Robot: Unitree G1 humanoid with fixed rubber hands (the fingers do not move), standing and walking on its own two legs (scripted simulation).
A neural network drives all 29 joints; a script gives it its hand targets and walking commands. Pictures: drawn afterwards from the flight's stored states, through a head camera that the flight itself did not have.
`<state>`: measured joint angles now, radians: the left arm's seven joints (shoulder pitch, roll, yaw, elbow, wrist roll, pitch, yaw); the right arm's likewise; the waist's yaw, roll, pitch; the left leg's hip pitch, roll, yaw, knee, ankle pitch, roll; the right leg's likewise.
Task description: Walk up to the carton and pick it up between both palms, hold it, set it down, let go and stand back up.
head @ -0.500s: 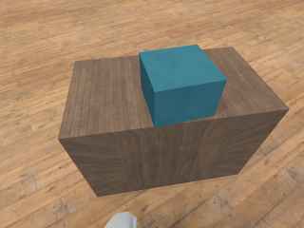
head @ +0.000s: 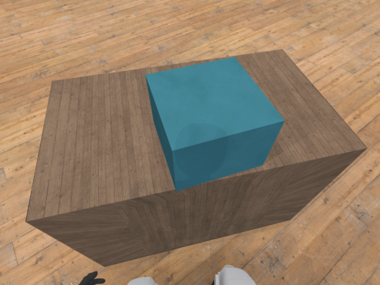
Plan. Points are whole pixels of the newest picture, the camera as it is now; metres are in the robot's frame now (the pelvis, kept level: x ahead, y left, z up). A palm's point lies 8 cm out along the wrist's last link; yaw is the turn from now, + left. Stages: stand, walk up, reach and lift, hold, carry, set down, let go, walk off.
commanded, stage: walk up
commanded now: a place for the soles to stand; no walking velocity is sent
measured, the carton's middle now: (206, 121) +0.50 -0.04 +0.00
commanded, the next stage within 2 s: none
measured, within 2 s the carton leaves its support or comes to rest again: neither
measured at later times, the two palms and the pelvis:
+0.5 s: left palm out of the picture +0.10 +0.22 -0.11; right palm out of the picture +0.09 -0.25 -0.11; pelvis +0.01 -0.01 +0.02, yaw +1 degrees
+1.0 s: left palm out of the picture +0.08 +0.20 -0.12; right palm out of the picture +0.03 -0.35 -0.13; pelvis +0.00 -0.08 -0.01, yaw +6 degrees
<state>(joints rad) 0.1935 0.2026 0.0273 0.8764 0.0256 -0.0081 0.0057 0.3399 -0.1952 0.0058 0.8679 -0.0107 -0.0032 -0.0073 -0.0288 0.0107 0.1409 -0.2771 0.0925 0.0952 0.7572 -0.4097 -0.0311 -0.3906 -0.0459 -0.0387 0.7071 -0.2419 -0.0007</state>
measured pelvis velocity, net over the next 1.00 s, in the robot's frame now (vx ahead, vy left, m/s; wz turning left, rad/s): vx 0.00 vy -0.08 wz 0.11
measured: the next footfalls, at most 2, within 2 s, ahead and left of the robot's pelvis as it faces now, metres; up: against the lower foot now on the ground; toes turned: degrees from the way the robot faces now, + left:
right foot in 1.00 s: +0.11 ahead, -0.29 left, +0.00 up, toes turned +23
left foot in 1.30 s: +0.02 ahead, -0.07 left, +0.00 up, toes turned +21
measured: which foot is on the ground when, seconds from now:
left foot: down 0.00-1.00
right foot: down 0.00-0.72, up 0.74-0.98, down 1.00-1.00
